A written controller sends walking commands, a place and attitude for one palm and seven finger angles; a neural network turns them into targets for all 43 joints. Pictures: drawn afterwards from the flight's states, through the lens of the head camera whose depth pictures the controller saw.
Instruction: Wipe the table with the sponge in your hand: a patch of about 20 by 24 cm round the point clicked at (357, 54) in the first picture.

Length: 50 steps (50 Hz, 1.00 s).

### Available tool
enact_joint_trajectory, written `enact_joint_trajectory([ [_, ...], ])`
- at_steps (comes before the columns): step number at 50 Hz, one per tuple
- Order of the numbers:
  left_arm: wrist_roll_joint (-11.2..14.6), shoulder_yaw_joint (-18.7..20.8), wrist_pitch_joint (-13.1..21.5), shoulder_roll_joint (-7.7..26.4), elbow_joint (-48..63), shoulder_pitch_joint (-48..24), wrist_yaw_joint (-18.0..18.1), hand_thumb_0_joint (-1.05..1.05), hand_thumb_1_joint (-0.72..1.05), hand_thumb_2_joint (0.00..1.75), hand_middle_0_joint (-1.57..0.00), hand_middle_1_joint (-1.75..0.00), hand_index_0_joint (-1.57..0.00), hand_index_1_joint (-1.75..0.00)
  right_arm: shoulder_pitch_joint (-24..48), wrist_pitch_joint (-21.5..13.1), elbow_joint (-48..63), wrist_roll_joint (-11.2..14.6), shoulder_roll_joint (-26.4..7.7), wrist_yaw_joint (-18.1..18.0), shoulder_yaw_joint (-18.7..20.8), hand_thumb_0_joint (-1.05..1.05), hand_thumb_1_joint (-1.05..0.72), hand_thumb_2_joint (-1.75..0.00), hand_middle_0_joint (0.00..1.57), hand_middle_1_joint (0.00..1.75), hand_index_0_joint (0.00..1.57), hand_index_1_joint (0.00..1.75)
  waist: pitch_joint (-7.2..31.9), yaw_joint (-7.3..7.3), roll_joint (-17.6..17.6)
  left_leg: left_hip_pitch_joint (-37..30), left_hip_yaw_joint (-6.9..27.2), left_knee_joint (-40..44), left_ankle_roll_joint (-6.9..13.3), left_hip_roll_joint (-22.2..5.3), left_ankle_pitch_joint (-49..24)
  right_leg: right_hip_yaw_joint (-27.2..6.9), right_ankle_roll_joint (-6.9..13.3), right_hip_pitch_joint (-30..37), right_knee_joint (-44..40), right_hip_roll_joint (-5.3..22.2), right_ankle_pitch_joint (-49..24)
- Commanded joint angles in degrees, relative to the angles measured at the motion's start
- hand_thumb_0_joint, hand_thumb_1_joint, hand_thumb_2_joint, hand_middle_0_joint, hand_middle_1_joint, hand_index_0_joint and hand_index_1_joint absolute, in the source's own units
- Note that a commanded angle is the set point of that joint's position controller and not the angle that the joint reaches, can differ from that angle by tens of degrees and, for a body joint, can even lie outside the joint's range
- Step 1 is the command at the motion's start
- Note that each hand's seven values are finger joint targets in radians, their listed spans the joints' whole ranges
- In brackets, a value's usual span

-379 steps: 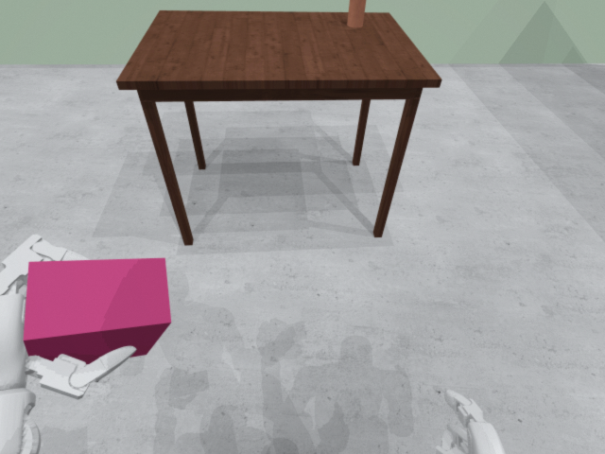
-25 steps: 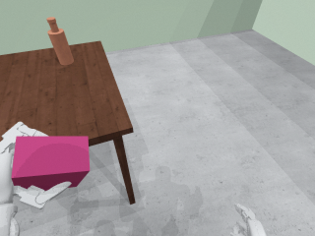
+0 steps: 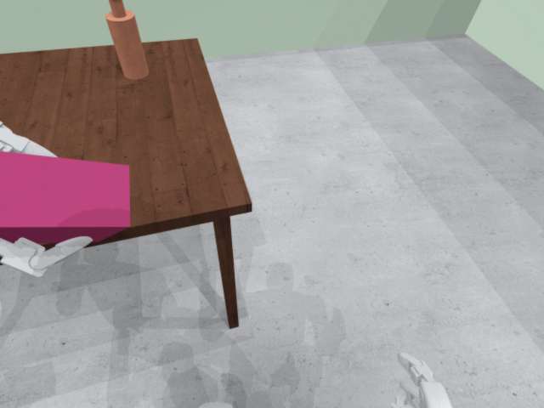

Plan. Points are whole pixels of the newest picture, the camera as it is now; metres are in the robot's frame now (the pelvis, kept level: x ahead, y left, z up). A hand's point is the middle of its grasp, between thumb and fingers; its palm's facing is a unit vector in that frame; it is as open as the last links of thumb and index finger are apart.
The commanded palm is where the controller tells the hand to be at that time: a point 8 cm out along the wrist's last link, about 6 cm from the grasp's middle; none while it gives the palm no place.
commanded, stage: look again from close up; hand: left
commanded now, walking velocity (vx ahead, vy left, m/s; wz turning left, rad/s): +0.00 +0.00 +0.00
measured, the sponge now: (75, 207) +0.27 +0.26 +0.18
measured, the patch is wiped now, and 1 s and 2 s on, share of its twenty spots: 0.00 0.00 0.00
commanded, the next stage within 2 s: shuffle to correct the standing spot in 0.22 s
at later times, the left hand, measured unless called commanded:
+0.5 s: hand (64, 199) +0.28 +0.28 +0.17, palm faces +0.37 -0.86 -0.34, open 10.8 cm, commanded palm +0.22 +0.32 +0.18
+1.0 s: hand (58, 192) +0.30 +0.31 +0.16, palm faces +0.39 -0.84 -0.38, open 10.8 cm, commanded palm +0.24 +0.34 +0.18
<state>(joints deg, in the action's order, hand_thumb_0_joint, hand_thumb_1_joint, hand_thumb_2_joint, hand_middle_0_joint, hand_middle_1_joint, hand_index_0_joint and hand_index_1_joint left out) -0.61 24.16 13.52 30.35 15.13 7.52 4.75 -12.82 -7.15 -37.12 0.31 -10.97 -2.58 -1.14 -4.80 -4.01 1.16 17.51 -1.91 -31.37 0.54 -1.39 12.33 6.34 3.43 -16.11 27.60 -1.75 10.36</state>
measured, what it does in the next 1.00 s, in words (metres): shifts its weight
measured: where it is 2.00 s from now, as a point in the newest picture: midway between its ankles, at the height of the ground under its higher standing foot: outside the picture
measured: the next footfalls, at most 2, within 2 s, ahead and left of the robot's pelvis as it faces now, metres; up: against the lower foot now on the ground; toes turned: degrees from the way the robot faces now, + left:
left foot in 1.40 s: +0.22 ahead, +0.25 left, +0.00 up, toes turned -3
right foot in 1.54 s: +0.20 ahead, +0.03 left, +0.00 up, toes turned -1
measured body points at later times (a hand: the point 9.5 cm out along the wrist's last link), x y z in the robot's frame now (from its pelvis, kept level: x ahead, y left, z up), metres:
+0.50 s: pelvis +0.05 +0.04 +0.00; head +0.06 +0.07 +0.45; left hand +0.25 +0.33 +0.19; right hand +0.25 -0.17 -0.05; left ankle +0.05 +0.11 -0.73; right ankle +0.05 -0.08 -0.73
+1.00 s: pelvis +0.07 +0.06 -0.02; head +0.09 +0.08 +0.43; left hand +0.27 +0.35 +0.18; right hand +0.23 -0.17 -0.09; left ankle +0.05 +0.11 -0.73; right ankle +0.05 -0.07 -0.72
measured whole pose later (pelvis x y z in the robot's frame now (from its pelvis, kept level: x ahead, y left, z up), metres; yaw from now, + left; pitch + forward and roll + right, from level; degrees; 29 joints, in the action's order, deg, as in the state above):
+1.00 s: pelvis +0.07 +0.06 -0.02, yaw -1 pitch -1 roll -1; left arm 1.3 22.5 13.8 21.8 27.6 23.3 6.0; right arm -13.4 -4.8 -33.4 0.1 -11.3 -0.5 0.0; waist -2.3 -0.3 2.2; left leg 14.8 -5.3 -40.0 5.9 3.5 24.5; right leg 2.3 0.0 -18.9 46.8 2.7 25.9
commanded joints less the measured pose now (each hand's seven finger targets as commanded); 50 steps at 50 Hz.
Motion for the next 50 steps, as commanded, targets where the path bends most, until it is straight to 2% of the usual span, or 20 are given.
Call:
enact_joint_trajectory([
  [1, 3.9, -4.1, 3.6, -5.0, 15.7, 15.0, -0.7, 0.00, 0.10, 1.30, -1.20, -1.60, -1.20, -1.60, 4.0, -4.3, 11.9, 1.1, -6.8, 2.7, 2.9, 0.00, -0.90, -0.90, 0.20, 0.30, 0.20, 0.30, 10.6, 1.17, -7.0, -5.1, 2.4, 10.0, 1.0, -2.2, 4.1, -11.2, -3.1, 5.8, -7.6, 7.5, 8.6],
  [3, 3.1, -1.5, 2.9, -1.8, 20.2, 16.8, 0.3, 0.00, 0.10, 1.30, -1.20, -1.60, -1.20, -1.60, 4.8, -4.2, 13.2, 1.2, -7.4, 2.9, 2.4, 0.00, -0.90, -0.90, 0.20, 0.30, 0.20, 0.30, 8.6, 1.17, -3.4, 2.0, 5.6, 14.7, 1.7, -4.7, 9.1, -7.6, -3.4, 9.1, -3.9, 4.4, 8.6],
  [5, 2.6, 2.6, 2.7, 1.3, 20.2, 16.1, 1.3, 0.00, 0.10, 1.30, -1.20, -1.60, -1.20, -1.60, 4.8, -4.3, 13.8, 1.0, -7.7, 2.2, 2.4, 0.00, -0.90, -0.90, 0.20, 0.30, 0.20, 0.30, 8.3, 1.21, 1.4, 3.7, 6.1, 15.4, 2.0, -5.1, 11.3, -7.2, -3.3, 9.5, -4.0, 3.6, 7.9],
  [6, 2.5, 6.0, 2.8, 4.8, 21.9, 13.6, 1.9, 0.00, 0.10, 1.30, -1.20, -1.60, -1.20, -1.60, 5.2, -4.1, 14.0, 0.7, -8.1, 1.7, 2.3, 0.00, -0.90, -0.90, 0.20, 0.30, 0.20, 0.30, 7.9, 1.50, -1.3, 3.1, 5.9, 15.7, 1.6, -4.7, 11.0, -7.3, -3.2, 8.5, -4.2, 3.3, 8.3],
  [8, 2.4, 6.2, 3.5, 3.4, 22.6, 10.3, 1.9, 0.00, 0.10, 1.30, -1.20, -1.60, -1.20, -1.60, 5.1, -4.4, 14.4, 0.2, -7.7, 1.0, 2.2, 0.00, -0.90, -0.90, 0.20, 0.30, 0.20, 0.30, 9.2, 2.07, -2.4, 0.7, 5.8, 14.5, 1.7, -4.4, 7.6, -7.4, -2.7, 8.1, -4.2, 3.5, 5.1],
  [11, 2.3, 6.7, 4.2, 5.0, 27.2, 4.0, 2.1, 0.00, 0.10, 1.30, -1.20, -1.60, -1.20, -1.60, 5.6, -5.0, 14.2, -0.5, -7.6, 0.5, 2.0, 0.00, -0.90, -0.90, 0.20, 0.30, 0.20, 0.30, 10.8, 2.50, -8.1, -2.7, 5.2, 12.7, 1.1, -4.0, 0.2, -7.5, -2.3, 8.6, -2.8, 3.5, -1.7],
  [13, 2.2, 4.4, 4.3, 2.5, 27.0, 3.9, 2.1, 0.00, 0.10, 1.30, -1.20, -1.60, -1.20, -1.60, 5.1, -5.5, 13.9, -0.6, -7.4, 0.5, 1.9, 0.00, -0.90, -0.90, 0.20, 0.30, 0.20, 0.30, 12.6, 2.39, -10.7, -5.1, 4.3, 10.9, 0.7, -3.9, -6.7, -6.6, -2.2, 9.4, -1.9, 3.4, -6.0],
  [17, 2.2, 1.1, 3.8, -0.7, 27.5, 6.7, 2.0, 0.00, 0.10, 1.30, -1.20, -1.60, -1.20, -1.60, 4.9, -5.7, 13.2, -0.9, -7.6, 1.2, 2.1, 0.00, -0.90, -0.90, 0.20, 0.30, 0.20, 0.30, 15.6, 2.77, -8.7, -10.0, 3.6, 6.9, -0.9, -3.4, -21.6, -5.5, -2.0, 9.1, -1.2, 3.2, -12.7],
  [23, 2.8, 0.9, 2.1, -1.9, 21.9, 12.9, 2.1, 0.00, 0.10, 1.30, -1.20, -1.60, -1.20, -1.60, 5.1, -2.4, 13.4, -0.8, -8.1, 1.4, 2.7, 0.00, -0.90, -0.90, 0.20, 0.30, 0.20, 0.30, 12.8, 3.39, -3.6, -4.0, 3.6, 6.1, 0.1, -2.8, -9.7, -6.0, -1.1, 8.4, 0.0, 4.2, -8.0],
  [26, 3.2, 3.0, 2.2, 0.5, 22.3, 10.5, 2.1, 0.00, 0.10, 1.30, -1.20, -1.60, -1.20, -1.60, 5.9, -1.1, 14.1, -0.8, -8.3, 0.8, 2.6, 0.00, -0.90, -0.90, 0.20, 0.30, 0.20, 0.30, 10.1, 3.47, -5.8, -2.1, 4.9, 8.0, 0.7, -3.2, -3.6, -5.5, -1.1, 6.1, 1.9, 3.7, -3.1],
  [33, 3.0, 2.5, 3.1, 0.8, 26.2, 8.3, 2.2, 0.00, 0.10, 1.30, -1.20, -1.60, -1.20, -1.60, 5.2, -1.0, 14.9, -0.5, -8.4, 0.9, 2.9, 0.00, -0.90, -0.90, 0.20, 0.30, 0.20, 0.30, 12.0, 3.53, -7.3, -3.1, 5.2, 3.2, 0.8, -3.7, -14.7, -3.9, -0.9, 7.4, 6.8, 4.4, -7.1],
  [38, 2.9, 2.7, 3.5, 0.6, 25.0, 9.1, 2.7, 0.00, 0.10, 1.30, -1.20, -1.60, -1.20, -1.60, 4.8, -1.0, 14.2, -0.2, -8.5, 1.3, 3.5, 0.00, -0.90, -0.90, 0.20, 0.30, 0.20, 0.30, 12.0, 3.63, -4.9, 0.2, 4.5, -0.6, 0.8, -2.3, -11.3, -7.1, 0.5, 9.1, 7.3, 6.7, -7.7],
  [40, 2.9, 3.4, 3.8, 1.1, 24.8, 9.4, 2.9, 0.00, 0.10, 1.30, -1.20, -1.60, -1.20, -1.60, 4.7, -0.8, 13.9, -0.1, -8.4, 1.4, 3.8, 0.00, -0.90, -0.90, 0.20, 0.30, 0.20, 0.30, 12.1, 3.62, -0.8, 2.5, 3.4, -4.1, 1.0, -0.9, -7.3, -10.9, 1.8, 10.1, 5.4, 9.2, -7.0],
  [43, 3.1, 4.1, 4.1, 1.5, 24.3, 9.8, 3.0, 0.00, 0.10, 1.30, -1.20, -1.60, -1.20, -1.60, 4.8, -0.3, 13.2, 0.0, -8.1, 1.4, 3.8, 0.00, -0.90, -0.90, 0.20, 0.30, 0.20, 0.30, 10.6, 3.90, -0.1, 4.0, 2.6, -5.9, 0.5, 0.5, -2.8, -14.2, 3.3, 8.0, 5.5, 11.7, -3.8],
  [44, 3.1, 4.2, 4.3, 1.5, 25.2, 9.4, 2.9, 0.00, 0.10, 1.30, -1.20, -1.60, -1.20, -1.60, 4.7, -0.3, 13.3, 0.2, -8.3, 1.4, 3.9, 0.00, -0.90, -0.90, 0.20, 0.30, 0.20, 0.30, 10.6, 4.02, -0.7, 3.8, 3.3, -5.1, 0.6, 0.3, -3.2, -13.5, 3.1, 7.7, 6.9, 11.3, -3.4],
  [45, 3.1, 4.4, 4.4, 1.7, 26.2, 9.1, 2.9, 0.00, 0.10, 1.30, -1.20, -1.60, -1.20, -1.60, 4.6, -0.3, 13.3, 0.3, -8.5, 1.5, 4.0, 0.00, -0.90, -0.90, 0.20, 0.30, 0.20, 0.30, 10.5, 4.30, -3.8, 1.3, 5.3, -2.5, 0.6, -0.7, -6.2, -11.2, 2.2, 5.1, 10.5, 9.5, -3.3],
  [46, 3.4, 5.1, 4.4, 2.4, 27.8, 8.6, 2.8, 0.00, 0.10, 1.30, -1.20, -1.60, -1.20, -1.60, 4.9, -0.4, 13.3, 0.4, -8.8, 1.3, 3.9, 0.00, -0.90, -0.90, 0.20, 0.30, 0.20, 0.30, 10.3, 4.66, -10.4, -3.7, 9.6, 2.3, 0.2, -3.6, -12.5, -5.8, -0.3, -0.1, 16.8, 5.7, -2.4],
  [47, 3.1, 4.2, 4.5, 1.6, 28.7, 8.6, 2.5, 0.00, 0.10, 1.30, -1.20, -1.60, -1.20, -1.60, 4.1, -0.7, 13.4, 0.1, -8.7, 1.4, 3.9, 0.00, -0.90, -0.90, 0.20, 0.30, 0.20, 0.30, 9.6, 5.16, -16.6, -10.1, 16.2, 7.6, 0.6, -7.6, -21.3, -1.1, -2.9, -7.6, 22.2, 1.9, 7.6],
  [48, 2.9, 3.9, 4.6, 1.6, 29.3, 8.6, 2.4, 0.00, 0.10, 1.30, -1.20, -1.60, -1.20, -1.60, 3.5, -1.3, 13.4, -0.6, -8.3, 1.8, 4.0, 0.00, -0.90, -0.90, 0.20, 0.30, 0.20, 0.30, 8.8, 5.44, -18.5, -16.9, 20.7, 9.7, 1.7, -10.6, -29.4, -1.2, -3.1, -14.9, 24.6, 0.8, 19.2],
  [50, 2.1, 4.0, 4.4, 1.0, 27.7, 10.7, 2.7, 0.00, 0.10, 1.30, -1.20, -1.60, -1.20, -1.60, 2.6, -1.7, 13.3, -1.0, -8.5, 2.3, 4.4, 0.00, -0.90, -0.90, 0.20, 0.30, 0.20, 0.30, 9.6, 5.29, -11.0, -20.4, 18.8, 7.0, 3.5, -11.5, -34.6, -1.7, -2.2, -15.8, 23.0, 1.9, 17.7],
])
